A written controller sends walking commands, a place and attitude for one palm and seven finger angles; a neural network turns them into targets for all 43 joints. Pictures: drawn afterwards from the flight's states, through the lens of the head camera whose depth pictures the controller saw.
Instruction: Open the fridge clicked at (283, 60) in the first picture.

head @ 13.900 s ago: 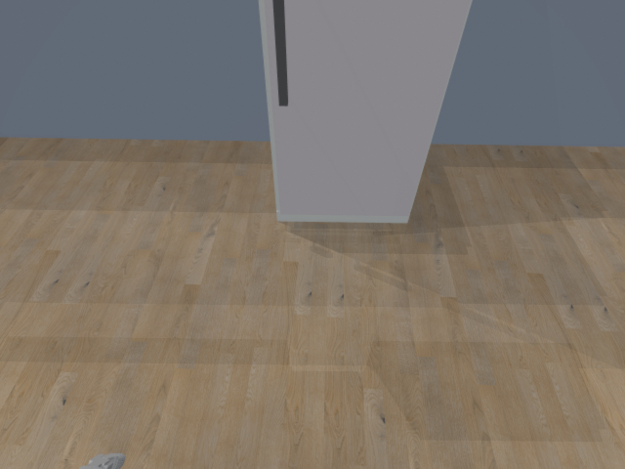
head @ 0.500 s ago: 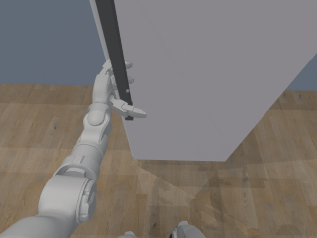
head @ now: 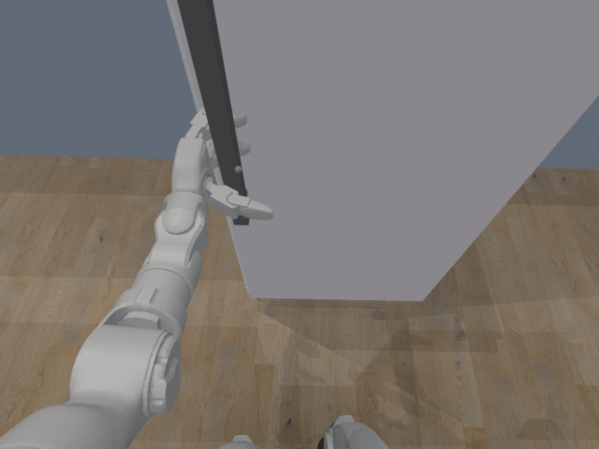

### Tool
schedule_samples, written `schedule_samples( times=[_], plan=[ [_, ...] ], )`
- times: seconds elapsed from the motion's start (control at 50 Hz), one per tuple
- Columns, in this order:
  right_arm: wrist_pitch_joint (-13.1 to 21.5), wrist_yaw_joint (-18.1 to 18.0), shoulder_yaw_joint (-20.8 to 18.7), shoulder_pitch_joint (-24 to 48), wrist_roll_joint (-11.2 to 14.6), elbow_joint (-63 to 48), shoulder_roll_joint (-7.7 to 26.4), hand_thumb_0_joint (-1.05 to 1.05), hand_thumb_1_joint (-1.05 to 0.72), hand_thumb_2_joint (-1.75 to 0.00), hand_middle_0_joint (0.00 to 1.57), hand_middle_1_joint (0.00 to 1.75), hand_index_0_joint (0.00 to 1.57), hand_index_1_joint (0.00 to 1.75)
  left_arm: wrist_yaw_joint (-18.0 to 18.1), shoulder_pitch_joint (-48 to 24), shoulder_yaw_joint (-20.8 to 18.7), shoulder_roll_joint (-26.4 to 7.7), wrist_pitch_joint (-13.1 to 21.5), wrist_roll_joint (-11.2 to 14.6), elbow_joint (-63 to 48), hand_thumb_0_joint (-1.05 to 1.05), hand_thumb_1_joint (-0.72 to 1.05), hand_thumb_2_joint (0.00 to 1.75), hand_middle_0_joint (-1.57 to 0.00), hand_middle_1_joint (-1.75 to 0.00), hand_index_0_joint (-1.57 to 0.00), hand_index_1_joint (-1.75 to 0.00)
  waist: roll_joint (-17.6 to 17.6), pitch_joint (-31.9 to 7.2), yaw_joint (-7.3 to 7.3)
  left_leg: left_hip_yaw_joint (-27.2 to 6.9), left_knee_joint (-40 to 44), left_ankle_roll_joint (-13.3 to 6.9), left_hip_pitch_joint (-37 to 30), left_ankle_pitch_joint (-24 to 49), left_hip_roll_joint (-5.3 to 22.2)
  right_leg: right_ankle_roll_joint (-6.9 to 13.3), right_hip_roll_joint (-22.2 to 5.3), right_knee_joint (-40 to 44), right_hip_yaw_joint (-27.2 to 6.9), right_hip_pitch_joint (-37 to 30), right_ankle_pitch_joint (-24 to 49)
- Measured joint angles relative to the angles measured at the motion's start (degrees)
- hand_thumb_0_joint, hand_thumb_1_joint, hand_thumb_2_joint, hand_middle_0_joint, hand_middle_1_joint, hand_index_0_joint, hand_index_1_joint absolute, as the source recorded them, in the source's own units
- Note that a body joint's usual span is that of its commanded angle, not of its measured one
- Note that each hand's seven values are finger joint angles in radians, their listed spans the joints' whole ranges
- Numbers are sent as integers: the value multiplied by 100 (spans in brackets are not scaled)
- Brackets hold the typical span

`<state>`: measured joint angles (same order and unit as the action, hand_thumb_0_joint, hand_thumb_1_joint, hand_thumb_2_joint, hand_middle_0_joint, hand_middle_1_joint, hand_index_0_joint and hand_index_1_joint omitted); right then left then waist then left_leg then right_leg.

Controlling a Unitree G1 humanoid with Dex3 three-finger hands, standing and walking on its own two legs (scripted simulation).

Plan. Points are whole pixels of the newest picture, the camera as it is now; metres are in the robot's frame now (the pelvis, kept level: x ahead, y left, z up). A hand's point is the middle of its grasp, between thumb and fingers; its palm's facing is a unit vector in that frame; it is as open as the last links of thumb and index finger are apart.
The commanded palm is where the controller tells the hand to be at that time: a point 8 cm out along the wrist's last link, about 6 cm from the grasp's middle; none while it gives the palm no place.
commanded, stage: slide the fingers in behind the handle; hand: left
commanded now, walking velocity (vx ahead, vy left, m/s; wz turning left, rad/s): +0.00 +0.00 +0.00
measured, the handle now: (224, 112) +0.53 +0.08 +0.13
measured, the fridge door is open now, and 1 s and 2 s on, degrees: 0 0 3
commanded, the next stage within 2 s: grip the handle and tug to test in 0.08 s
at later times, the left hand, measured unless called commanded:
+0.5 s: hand (237, 170) +0.46 +0.06 +0.09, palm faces -0.09 -1.00 -0.02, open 11.7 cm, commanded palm +0.44 +0.12 +0.09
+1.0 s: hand (238, 167) +0.47 +0.06 +0.09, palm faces -0.08 -1.00 -0.01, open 6.2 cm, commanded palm +0.44 +0.11 +0.09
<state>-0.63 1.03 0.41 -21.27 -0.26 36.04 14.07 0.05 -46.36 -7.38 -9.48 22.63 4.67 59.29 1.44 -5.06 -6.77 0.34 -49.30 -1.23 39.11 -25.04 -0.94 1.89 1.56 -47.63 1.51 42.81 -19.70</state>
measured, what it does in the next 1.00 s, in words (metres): stands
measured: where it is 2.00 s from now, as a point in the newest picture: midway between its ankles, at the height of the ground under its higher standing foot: outside the picture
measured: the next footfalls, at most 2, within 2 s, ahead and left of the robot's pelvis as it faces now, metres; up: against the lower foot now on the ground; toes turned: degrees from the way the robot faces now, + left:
none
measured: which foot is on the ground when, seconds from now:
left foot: down 0.00-1.00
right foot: down 0.00-1.00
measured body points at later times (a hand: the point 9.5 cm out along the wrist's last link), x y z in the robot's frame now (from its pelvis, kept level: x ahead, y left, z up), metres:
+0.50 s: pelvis +0.00 +0.00 +0.00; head +0.08 +0.00 +0.45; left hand +0.46 +0.12 +0.09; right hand +0.05 -0.25 -0.12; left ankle -0.02 +0.11 -0.70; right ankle +0.03 -0.10 -0.70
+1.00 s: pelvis +0.01 +0.00 +0.00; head +0.09 -0.01 +0.44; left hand +0.46 +0.11 +0.09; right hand +0.05 -0.25 -0.13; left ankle -0.02 +0.11 -0.70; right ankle +0.03 -0.10 -0.70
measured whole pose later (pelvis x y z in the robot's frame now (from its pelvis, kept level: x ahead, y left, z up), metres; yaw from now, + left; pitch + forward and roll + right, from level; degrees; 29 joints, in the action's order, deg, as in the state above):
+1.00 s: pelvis +0.01 +0.00 +0.00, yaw +0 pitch +15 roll +0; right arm -1.1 1.9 -0.1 -22.0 -0.5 36.0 13.6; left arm 2.0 -43.4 -6.1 -7.6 21.2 5.1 54.5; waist 2.0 -6.1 -5.9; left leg 0.5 -49.0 -1.4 38.4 -25.5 -1.1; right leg 1.7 1.5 -47.5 1.3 42.3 -20.3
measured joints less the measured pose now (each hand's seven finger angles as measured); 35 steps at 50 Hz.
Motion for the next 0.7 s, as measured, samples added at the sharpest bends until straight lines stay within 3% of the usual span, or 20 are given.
schedule_samples(
  times=[0.32, 0.7],
  plan=[
    [-33, 65, -22, -46, -20, -34, -42, 1, -91, -90, 20, 30, 20, 30, 80, 227, 78, 126, -61, 11, -332, -2, -44, 32, -31, -121, -29, -121, 41, -84, 76, 32, 39, -14, -61, -25, -9, -15, -4, 11, -36, -39, -31],
    [-36, 22, -17, 32, 10, -81, -21, 1, -91, -90, 20, 30, 20, 30, -39, 279, 26, 65, -113, 33, -379, -1, 31, 65, -36, -129, -35, -129, 3, -64, 50, 36, 71, -14, -131, -22, 7, -16, 13, 60, -42, -113, -13]
  ],
)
